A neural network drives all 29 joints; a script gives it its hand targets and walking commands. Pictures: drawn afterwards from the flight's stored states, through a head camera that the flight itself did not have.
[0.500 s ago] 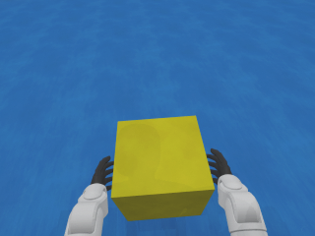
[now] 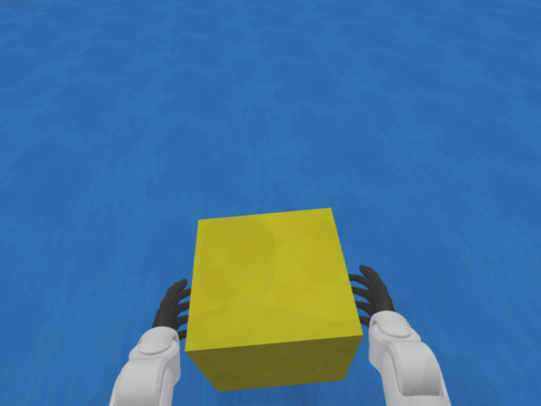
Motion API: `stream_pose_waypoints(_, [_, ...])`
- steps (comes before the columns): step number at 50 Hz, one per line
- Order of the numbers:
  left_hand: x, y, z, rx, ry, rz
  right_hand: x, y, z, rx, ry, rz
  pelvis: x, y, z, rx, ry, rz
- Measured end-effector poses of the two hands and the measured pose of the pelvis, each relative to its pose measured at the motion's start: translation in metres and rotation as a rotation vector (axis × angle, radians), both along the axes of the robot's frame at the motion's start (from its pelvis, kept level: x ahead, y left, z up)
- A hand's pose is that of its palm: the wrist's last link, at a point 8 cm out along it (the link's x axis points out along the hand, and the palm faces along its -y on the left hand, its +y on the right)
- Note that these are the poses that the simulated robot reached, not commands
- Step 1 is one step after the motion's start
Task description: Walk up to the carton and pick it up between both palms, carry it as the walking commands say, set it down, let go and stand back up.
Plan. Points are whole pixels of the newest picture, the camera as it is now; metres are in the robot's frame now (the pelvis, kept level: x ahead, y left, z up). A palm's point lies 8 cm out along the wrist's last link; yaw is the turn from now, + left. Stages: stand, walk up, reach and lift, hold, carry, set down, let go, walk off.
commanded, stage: set down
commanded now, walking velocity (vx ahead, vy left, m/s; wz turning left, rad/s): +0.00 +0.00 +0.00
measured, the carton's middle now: (273, 302) +0.31 -0.02 -0.04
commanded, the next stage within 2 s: none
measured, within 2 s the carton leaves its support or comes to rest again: neither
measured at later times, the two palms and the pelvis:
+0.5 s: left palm (180, 318) +0.30 +0.14 -0.04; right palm (366, 309) +0.28 -0.17 -0.04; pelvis -0.03 +0.02 -0.02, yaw -2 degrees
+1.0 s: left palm (197, 321) +0.33 +0.13 -0.12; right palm (358, 311) +0.32 -0.18 -0.12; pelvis -0.04 -0.01 -0.07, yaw +0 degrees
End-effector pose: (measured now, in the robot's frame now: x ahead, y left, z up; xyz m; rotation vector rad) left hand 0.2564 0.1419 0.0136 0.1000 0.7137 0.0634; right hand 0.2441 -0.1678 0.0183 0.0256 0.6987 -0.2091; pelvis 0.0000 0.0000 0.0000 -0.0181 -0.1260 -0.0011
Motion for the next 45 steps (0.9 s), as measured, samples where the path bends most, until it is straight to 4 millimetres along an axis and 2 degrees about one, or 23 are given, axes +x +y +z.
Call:
stream_pose_waypoints(4, [0.003,-0.007,-0.005,-0.027,-0.002,-0.012,-0.006,-0.006,0.0,-0.011,-0.007,-0.032,-0.004,0.007,-0.001,0.006,-0.011,-0.022])
stream_pose_waypoints(8, [0.009,-0.011,-0.017,-0.039,0.012,-0.019,-0.003,-0.009,-0.01,-0.025,0.005,-0.038,-0.013,0.012,-0.006,0.01,-0.033,-0.045])
stream_pose_waypoints(14, [0.019,-0.007,-0.03,-0.035,0.024,0.004,0.012,-0.005,-0.027,-0.011,0.016,-0.026,-0.024,0.018,-0.013,0.009,-0.034,-0.048])
stream_pose_waypoints(21, [0.035,-0.003,-0.041,0.0,0.023,0.006,0.031,-0.001,-0.044,0.003,0.015,-0.007,-0.029,0.02,-0.019,0.012,0.042,-0.032])
stream_pose_waypoints(32, [0.058,-0.01,-0.075,0.005,0.025,0.007,0.054,-0.008,-0.08,0.0,0.016,0.008,-0.035,0.013,-0.034,0.025,0.212,-0.024])
stream_pose_waypoints(45, [0.072,-0.015,-0.12,-0.02,0.026,0.025,0.071,-0.013,-0.122,-0.002,0.016,0.009,-0.037,-0.004,-0.062,0.026,0.386,-0.01])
